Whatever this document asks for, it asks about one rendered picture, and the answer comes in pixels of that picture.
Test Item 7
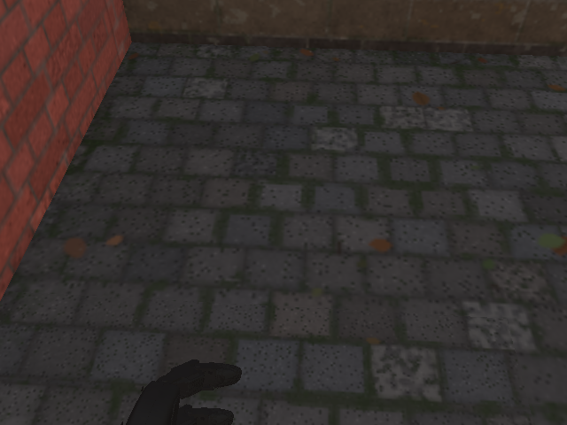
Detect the robot left hand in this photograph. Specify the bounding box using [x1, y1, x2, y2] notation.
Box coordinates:
[121, 359, 242, 425]

